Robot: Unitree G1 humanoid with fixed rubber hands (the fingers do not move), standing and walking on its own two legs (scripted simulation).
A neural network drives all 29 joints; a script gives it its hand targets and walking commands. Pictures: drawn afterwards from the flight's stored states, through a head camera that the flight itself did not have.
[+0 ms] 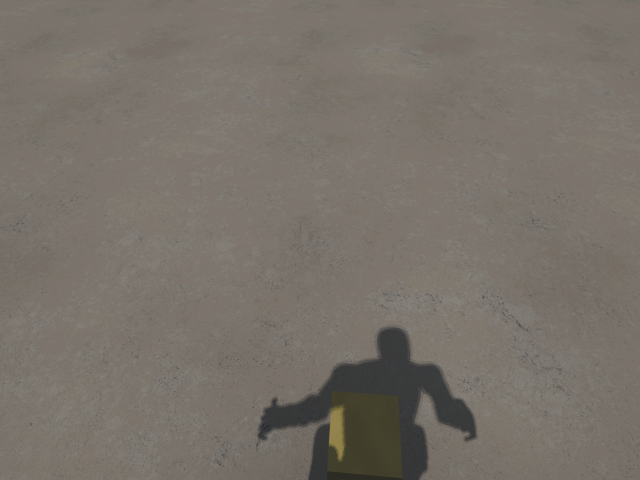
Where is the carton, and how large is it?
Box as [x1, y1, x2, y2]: [327, 391, 401, 479]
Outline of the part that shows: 332,391 327,479 401,479 397,396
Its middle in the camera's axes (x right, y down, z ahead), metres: +0.11 +0.56 +1.04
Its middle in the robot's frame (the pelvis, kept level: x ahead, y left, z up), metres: +0.36 -0.07 -0.68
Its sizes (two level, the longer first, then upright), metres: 0.190 0.177 0.209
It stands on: the floor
